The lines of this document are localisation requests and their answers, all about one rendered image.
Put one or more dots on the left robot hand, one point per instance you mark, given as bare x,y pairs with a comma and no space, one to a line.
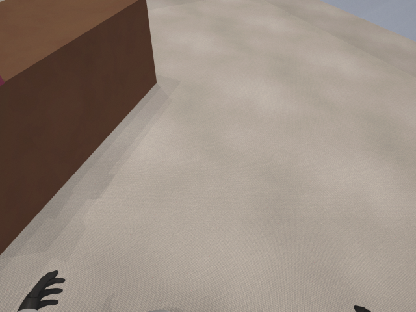
33,299

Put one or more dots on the pedestal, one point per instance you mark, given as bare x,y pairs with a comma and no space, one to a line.
73,70

